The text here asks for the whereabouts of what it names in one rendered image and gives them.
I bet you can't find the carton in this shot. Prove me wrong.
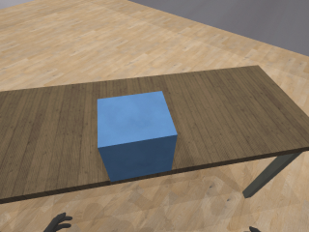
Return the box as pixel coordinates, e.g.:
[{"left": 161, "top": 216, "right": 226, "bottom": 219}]
[{"left": 97, "top": 91, "right": 178, "bottom": 182}]

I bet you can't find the table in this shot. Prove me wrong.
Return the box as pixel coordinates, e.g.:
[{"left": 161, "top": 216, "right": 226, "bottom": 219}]
[{"left": 0, "top": 65, "right": 309, "bottom": 232}]

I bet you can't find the robot left hand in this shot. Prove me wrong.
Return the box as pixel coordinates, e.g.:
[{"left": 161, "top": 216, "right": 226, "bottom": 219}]
[{"left": 43, "top": 212, "right": 72, "bottom": 232}]

